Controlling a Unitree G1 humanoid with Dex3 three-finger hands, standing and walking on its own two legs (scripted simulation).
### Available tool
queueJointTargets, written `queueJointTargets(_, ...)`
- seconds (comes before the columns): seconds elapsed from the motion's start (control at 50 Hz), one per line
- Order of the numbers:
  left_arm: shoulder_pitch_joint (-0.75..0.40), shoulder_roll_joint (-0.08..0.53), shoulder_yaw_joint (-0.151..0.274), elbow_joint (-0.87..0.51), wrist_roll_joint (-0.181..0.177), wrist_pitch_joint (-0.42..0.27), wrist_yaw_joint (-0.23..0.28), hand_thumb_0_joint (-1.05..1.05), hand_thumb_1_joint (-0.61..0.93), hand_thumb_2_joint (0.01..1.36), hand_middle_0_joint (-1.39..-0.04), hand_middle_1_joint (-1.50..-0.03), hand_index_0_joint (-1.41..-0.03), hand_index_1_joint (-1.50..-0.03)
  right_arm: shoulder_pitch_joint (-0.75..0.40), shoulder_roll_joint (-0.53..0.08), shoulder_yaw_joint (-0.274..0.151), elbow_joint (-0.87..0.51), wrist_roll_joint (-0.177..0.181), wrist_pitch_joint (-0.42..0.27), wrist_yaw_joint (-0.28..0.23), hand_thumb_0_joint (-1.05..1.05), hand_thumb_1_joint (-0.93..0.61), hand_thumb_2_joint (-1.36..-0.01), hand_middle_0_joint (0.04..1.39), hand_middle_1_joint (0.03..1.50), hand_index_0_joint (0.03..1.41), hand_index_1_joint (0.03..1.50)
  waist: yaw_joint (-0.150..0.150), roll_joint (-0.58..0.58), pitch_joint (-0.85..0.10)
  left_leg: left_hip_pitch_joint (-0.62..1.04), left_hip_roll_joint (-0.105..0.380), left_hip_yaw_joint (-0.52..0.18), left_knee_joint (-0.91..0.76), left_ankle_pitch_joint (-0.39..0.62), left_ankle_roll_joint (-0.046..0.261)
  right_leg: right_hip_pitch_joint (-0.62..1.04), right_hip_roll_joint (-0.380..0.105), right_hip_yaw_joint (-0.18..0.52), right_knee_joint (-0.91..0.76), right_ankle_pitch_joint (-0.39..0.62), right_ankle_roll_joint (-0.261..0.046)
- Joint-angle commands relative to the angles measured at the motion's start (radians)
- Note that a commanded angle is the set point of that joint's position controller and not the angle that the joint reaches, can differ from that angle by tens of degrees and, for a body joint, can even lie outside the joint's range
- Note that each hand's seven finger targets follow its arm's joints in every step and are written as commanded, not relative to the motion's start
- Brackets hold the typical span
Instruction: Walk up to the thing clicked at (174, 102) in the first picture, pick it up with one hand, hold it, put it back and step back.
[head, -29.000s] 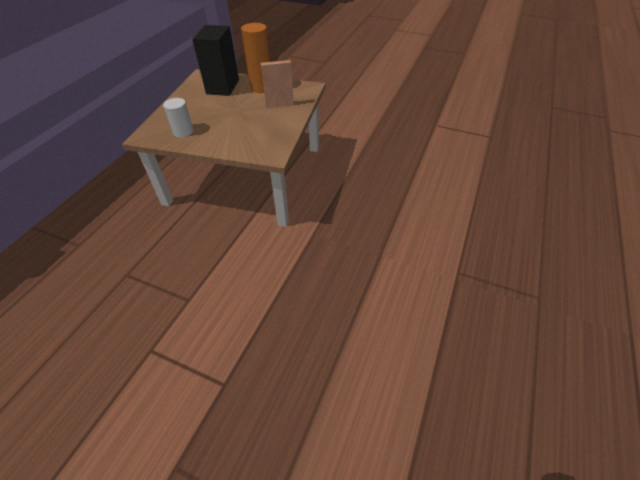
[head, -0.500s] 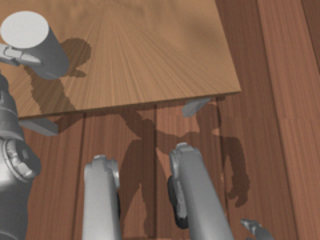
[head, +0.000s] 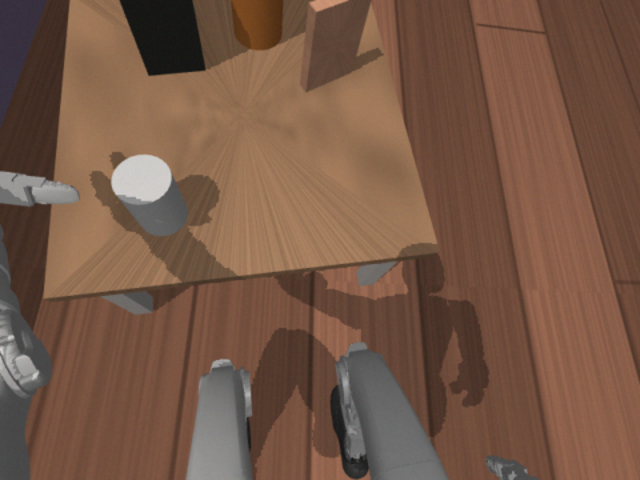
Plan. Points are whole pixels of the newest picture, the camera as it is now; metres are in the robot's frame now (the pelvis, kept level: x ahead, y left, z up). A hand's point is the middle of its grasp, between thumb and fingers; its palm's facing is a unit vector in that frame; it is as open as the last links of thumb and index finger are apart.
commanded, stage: home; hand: left
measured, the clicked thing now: (153, 198) +0.53 +0.22 -0.17
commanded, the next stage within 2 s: none
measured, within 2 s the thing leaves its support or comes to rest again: neither
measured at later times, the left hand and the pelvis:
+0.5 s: hand (56, 292) +0.33 +0.24 +0.03, palm faces +0.21 -0.92 -0.33, open 17.2 cm; pelvis +0.04 +0.00 +0.12, yaw +2 degrees
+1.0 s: hand (93, 443) +0.20 +0.18 +0.07, palm faces +0.20 -0.94 -0.28, open 17.4 cm; pelvis +0.05 -0.02 +0.13, yaw +4 degrees
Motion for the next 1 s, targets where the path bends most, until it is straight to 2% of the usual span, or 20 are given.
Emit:
queueJointTargets(0.0, -0.274, 0.251, -0.038, -0.097, -0.006, -0.035, 0.063, 0.000, -0.552, 0.053, -0.051, -0.051, -0.052, -0.050, 0.183, -0.194, -0.065, -0.021, -0.001, -0.022, -0.024, 0.000, -0.896, -0.903, 0.201, 0.302, 0.201, 0.302, 0.021, 0.221, -0.482, 0.563, 0.000, 0.038, -0.317, 0.285, 0.039, 0.340, 0.003, -0.033, -0.285, 0.200, -0.076)
queueJointTargets(0.06, -0.177, 0.160, -0.088, -0.065, -0.018, -0.013, 0.064, 0.000, -0.555, 0.051, -0.051, -0.050, -0.051, -0.049, 0.191, -0.200, -0.076, -0.024, 0.004, -0.032, -0.024, 0.000, -0.896, -0.903, 0.201, 0.302, 0.201, 0.302, 0.036, 0.207, -0.443, 0.666, 0.006, 0.036, -0.377, 0.373, 0.029, 0.386, 0.005, -0.044, -0.345, 0.251, -0.081)
queueJointTargets(0.18, 0.040, 0.001, -0.168, -0.200, -0.063, 0.026, 0.064, 0.000, -0.541, 0.059, -0.052, -0.052, -0.053, -0.051, 0.180, -0.188, -0.098, -0.043, 0.025, -0.054, -0.030, 0.000, -0.896, -0.903, 0.201, 0.302, 0.201, 0.302, 0.071, 0.145, -0.434, 0.805, 0.008, 0.045, -0.490, 0.500, 0.018, 0.567, 0.008, -0.053, -0.453, 0.356, -0.078)
queueJointTargets(0.24, 0.185, -0.032, -0.170, -0.276, -0.082, 0.044, 0.082, 0.000, -0.480, 0.095, -0.058, -0.062, -0.059, -0.061, 0.141, -0.175, -0.099, -0.078, 0.037, -0.058, -0.046, 0.000, -0.896, -0.903, 0.201, 0.302, 0.201, 0.302, 0.095, 0.112, -0.397, 0.796, 0.000, 0.062, -0.551, 0.478, 0.021, 0.684, 0.005, -0.046, -0.502, 0.384, -0.073)
queueJointTargets(0.28, 0.219, -0.051, -0.183, -0.399, -0.098, 0.049, 0.098, 0.000, -0.480, 0.095, -0.058, -0.062, -0.059, -0.061, 0.124, -0.164, -0.098, -0.106, 0.045, -0.061, -0.062, 0.000, -0.896, -0.903, 0.201, 0.302, 0.201, 0.302, 0.108, 0.126, -0.390, 0.823, -0.006, 0.071, -0.596, 0.445, 0.021, 0.746, 0.003, -0.038, -0.541, 0.376, -0.070)
queueJointTargets(0.36, 0.423, -0.098, -0.201, -0.594, -0.124, 0.066, 0.140, 0.000, -0.505, 0.080, -0.056, -0.058, -0.056, -0.057, 0.082, -0.136, -0.085, -0.149, 0.054, -0.079, -0.097, 0.000, -0.896, -0.903, 0.201, 0.302, 0.201, 0.302, 0.130, 0.120, -0.325, 0.874, -0.016, 0.089, -0.674, 0.405, 0.026, 0.836, 0.000, -0.026, -0.608, 0.364, -0.064)
queueJointTargets(0.4, 0.462, -0.160, -0.243, -0.693, -0.134, 0.074, 0.151, 0.000, -0.508, 0.079, -0.056, -0.058, -0.056, -0.057, 0.060, -0.121, -0.080, -0.170, 0.051, -0.090, -0.111, 0.000, -0.896, -0.903, 0.201, 0.302, 0.201, 0.302, 0.121, 0.132, -0.295, 0.901, -0.016, 0.092, -0.700, 0.397, 0.027, 0.859, -0.001, -0.021, -0.633, 0.363, -0.062)
queueJointTargets(0.46, 0.614, -0.234, -0.276, -0.760, -0.145, 0.094, 0.163, 0.000, -0.517, 0.073, -0.055, -0.056, -0.055, -0.056, 0.026, -0.112, -0.079, -0.182, 0.045, -0.105, -0.129, 0.000, -0.896, -0.903, 0.201, 0.302, 0.201, 0.302, 0.136, 0.119, -0.234, 0.944, -0.015, 0.098, -0.743, 0.391, 0.024, 0.884, 0.000, -0.028, -0.663, 0.351, -0.060)
queueJointTargets(0.52, 0.770, -0.329, -0.347, -0.858, -0.156, 0.114, 0.163, 0.000, -0.525, 0.069, -0.054, -0.055, -0.055, -0.054, -0.009, -0.093, -0.075, -0.200, 0.040, -0.120, -0.141, 0.000, -0.896, -0.903, 0.201, 0.302, 0.201, 0.302, 0.145, 0.090, -0.200, 0.959, -0.018, 0.099, -0.769, 0.385, 0.025, 0.926, 0.000, -0.032, -0.690, 0.345, -0.056)
queueJointTargets(0.54, 0.831, -0.346, -0.357, -0.875, -0.162, 0.127, 0.162, 0.000, -0.530, 0.066, -0.053, -0.054, -0.054, -0.054, -0.025, -0.093, -0.076, -0.208, 0.040, -0.127, -0.144, 0.000, -0.896, -0.903, 0.201, 0.302, 0.201, 0.302, 0.146, 0.068, -0.174, 0.949, -0.022, 0.106, -0.775, 0.371, 0.029, 0.936, -0.001, -0.031, -0.704, 0.337, -0.051)
queueJointTargets(0.56, 0.813, -0.313, -0.351, -1.000, -0.164, 0.126, 0.167, 0.000, -0.534, 0.063, -0.053, -0.053, -0.053, -0.053, -0.033, -0.087, -0.074, -0.204, 0.041, -0.133, -0.145, 0.000, -0.896, -0.903, 0.201, 0.302, 0.201, 0.302, 0.161, 0.086, -0.184, 0.960, -0.024, 0.109, -0.783, 0.368, 0.028, 0.952, -0.004, -0.029, -0.709, 0.334, -0.050)
queueJointTargets(0.6, 1.041, -0.444, -0.437, -0.935, -0.173, 0.158, 0.151, 0.000, -0.525, 0.069, -0.054, -0.055, -0.054, -0.055, -0.061, -0.078, -0.071, -0.219, 0.040, -0.142, -0.143, 0.000, -0.896, -0.903, 0.201, 0.302, 0.201, 0.302, 0.143, 0.005, -0.106, 0.951, -0.025, 0.115, -0.786, 0.368, 0.033, 0.941, -0.001, -0.032, -0.728, 0.335, -0.041)
queueJointTargets(0.68, 1.121, -0.401, -0.430, -1.164, -0.179, 0.178, 0.147, 0.000, -0.523, 0.069, -0.054, -0.055, -0.054, -0.055, -0.086, -0.084, -0.076, -0.237, 0.045, -0.152, -0.144, 0.000, -0.896, -0.903, 0.201, 0.302, 0.201, 0.302, 0.158, -0.005, -0.088, 0.974, -0.025, 0.112, -0.793, 0.390, 0.034, 0.954, -0.002, -0.037, -0.733, 0.349, -0.038)
queueJointTargets(0.78, 1.207, -0.422, -0.439, -1.226, -0.174, 0.202, 0.141, 0.000, -0.536, 0.062, -0.052, -0.053, -0.053, -0.052, -0.099, -0.069, -0.069, -0.269, 0.038, -0.174, -0.155, 0.000, -0.896, -0.903, 0.201, 0.302, 0.201, 0.302, 0.142, -0.029, -0.046, 0.962, -0.035, 0.121, -0.773, 0.358, 0.044, 0.939, -0.013, -0.023, -0.747, 0.336, -0.026)
queueJointTargets(0.8, 1.159, -0.386, -0.413, -1.308, -0.173, 0.197, 0.143, 0.000, -0.526, 0.068, -0.053, -0.055, -0.054, -0.054, -0.097, -0.071, -0.070, -0.272, 0.035, -0.178, -0.157, 0.000, -0.896, -0.903, 0.201, 0.302, 0.201, 0.302, 0.144, -0.003, -0.076, 0.976, -0.036, 0.119, -0.773, 0.352, 0.043, 0.948, -0.015, -0.019, -0.743, 0.330, -0.029)
queueJointTargets(0.82, 1.167, -0.372, -0.399, -1.323, -0.170, 0.199, 0.144, 0.000, -0.554, 0.052, -0.050, -0.050, -0.051, -0.050, -0.094, -0.071, -0.071, -0.275, 0.033, -0.182, -0.161, 0.000, -0.896, -0.903, 0.201, 0.302, 0.201, 0.302, 0.151, -0.003, -0.081, 0.977, -0.039, 0.122, -0.770, 0.344, 0.044, 0.950, -0.019, -0.015, -0.748, 0.324, -0.026)
queueJointTargets(0.88, 1.186, -0.409, -0.427, -1.297, -0.167, 0.210, 0.143, 0.000, -0.540, 0.060, -0.052, -0.053, -0.053, -0.052, -0.090, -0.064, -0.067, -0.277, 0.025, -0.203, -0.163, 0.000, -0.896, -0.903, 0.201, 0.302, 0.201, 0.302, 0.140, 0.009, -0.057, 0.967, -0.041, 0.115, -0.769, 0.313, 0.044, 0.931, -0.020, -0.013, -0.745, 0.290, -0.029)
queueJointTargets(0.9, 1.246, -0.425, -0.431, -1.239, -0.164, 0.218, 0.141, 0.000, -0.554, 0.052, -0.050, -0.050, -0.051, -0.050, -0.096, -0.062, -0.064, -0.283, 0.024, -0.207, -0.165, 0.000, -0.896, -0.903, 0.201, 0.302, 0.201, 0.302, 0.145, -0.008, -0.037, 0.955, -0.041, 0.115, -0.768, 0.306, 0.044, 0.928, -0.021, -0.016, -0.748, 0.280, -0.028)
queueJointTargets(0.94, 1.202, -0.415, -0.434, -1.327, -0.163, 0.216, 0.143, 0.000, -0.545, 0.058, -0.051, -0.052, -0.052, -0.051, -0.084, -0.069, -0.073, -0.284, 0.021, -0.218, -0.168, 0.000, -0.896, -0.903, 0.201, 0.302, 0.201, 0.302, 0.152, 0.004, -0.091, 0.976, -0.043, 0.116, -0.757, 0.321, 0.043, 0.947, -0.025, -0.010, -0.743, 0.297, -0.027)
queueJointTargets(0.98, 1.264, -0.426, -0.441, -1.281, -0.160, 0.229, 0.144, 0.000, -0.544, 0.060, -0.052, -0.053, -0.053, -0.052, -0.085, -0.067, -0.069, -0.283, 0.020, -0.228, -0.166, 0.000, -0.896, -0.904, 0.201, 0.302, 0.201, 0.302, 0.160, 0.001, -0.066, 0.959, -0.045, 0.114, -0.755, 0.328, 0.042, 0.948, -0.022, -0.018, -0.741, 0.300, -0.027)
